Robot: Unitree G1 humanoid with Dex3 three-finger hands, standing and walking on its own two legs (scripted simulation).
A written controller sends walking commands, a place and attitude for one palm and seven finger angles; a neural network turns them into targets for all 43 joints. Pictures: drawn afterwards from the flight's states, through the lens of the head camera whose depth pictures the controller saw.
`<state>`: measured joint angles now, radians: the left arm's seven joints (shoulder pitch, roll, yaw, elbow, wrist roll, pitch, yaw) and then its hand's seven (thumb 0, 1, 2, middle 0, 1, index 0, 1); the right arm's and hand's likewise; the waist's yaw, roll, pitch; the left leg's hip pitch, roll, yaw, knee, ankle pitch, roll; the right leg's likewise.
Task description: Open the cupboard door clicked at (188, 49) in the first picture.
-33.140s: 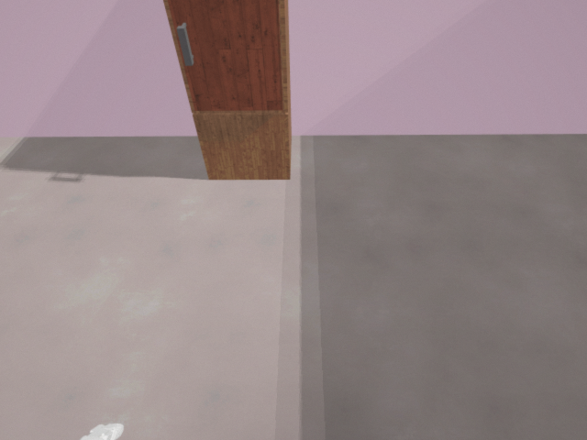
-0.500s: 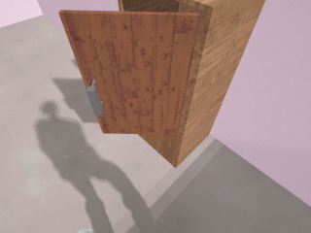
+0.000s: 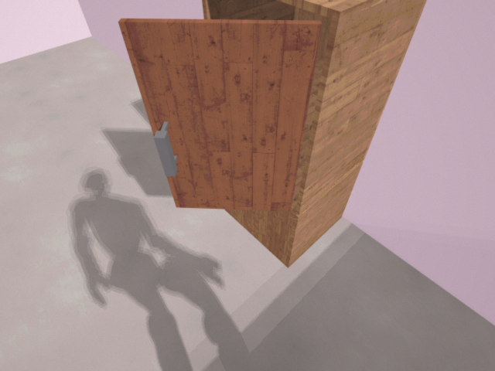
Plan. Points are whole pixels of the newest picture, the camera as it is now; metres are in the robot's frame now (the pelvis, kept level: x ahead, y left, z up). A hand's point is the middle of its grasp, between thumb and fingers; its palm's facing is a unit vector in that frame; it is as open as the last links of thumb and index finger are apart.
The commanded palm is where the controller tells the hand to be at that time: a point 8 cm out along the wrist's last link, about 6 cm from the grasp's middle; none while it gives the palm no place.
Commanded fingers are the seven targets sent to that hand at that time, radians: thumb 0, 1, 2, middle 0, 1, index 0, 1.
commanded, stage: come to a stop and stand still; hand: left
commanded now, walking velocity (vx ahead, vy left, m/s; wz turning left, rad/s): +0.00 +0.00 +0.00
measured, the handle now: (168, 148) +0.63 +0.26 -0.04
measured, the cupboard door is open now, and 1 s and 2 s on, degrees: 44 44 44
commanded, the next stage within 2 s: look again from close up in 0.36 s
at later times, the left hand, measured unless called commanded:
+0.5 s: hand out of the picture +0.01 +0.20 -0.16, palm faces -0.03 -0.97 -0.24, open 7.4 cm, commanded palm none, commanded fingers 0.00 0.90 0.90 -0.20 -0.30 -0.20 -0.30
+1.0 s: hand out of the picture +0.07 +0.20 -0.16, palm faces -0.03 -0.97 -0.23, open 7.4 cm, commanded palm none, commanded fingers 0.00 0.90 0.90 -0.20 -0.30 -0.20 -0.30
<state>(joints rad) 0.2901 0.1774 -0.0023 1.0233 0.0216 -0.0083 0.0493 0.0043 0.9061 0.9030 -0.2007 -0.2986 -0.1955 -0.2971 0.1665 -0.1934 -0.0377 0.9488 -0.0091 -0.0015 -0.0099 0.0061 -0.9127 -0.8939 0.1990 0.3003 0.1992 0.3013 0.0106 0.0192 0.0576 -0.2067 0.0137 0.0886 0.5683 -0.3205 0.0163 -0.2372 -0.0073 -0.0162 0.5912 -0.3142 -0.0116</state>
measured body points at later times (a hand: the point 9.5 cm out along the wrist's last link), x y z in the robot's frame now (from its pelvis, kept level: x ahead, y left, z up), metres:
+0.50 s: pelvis -0.02 +0.00 +0.01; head +0.00 +0.00 +0.46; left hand +0.01 +0.25 -0.14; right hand -0.05 -0.24 -0.15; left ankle -0.01 +0.11 -0.73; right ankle +0.00 -0.11 -0.73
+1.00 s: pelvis +0.02 +0.00 +0.01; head +0.04 +0.00 +0.46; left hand +0.07 +0.25 -0.14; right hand +0.08 -0.24 -0.14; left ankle -0.01 +0.11 -0.73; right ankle +0.00 -0.11 -0.73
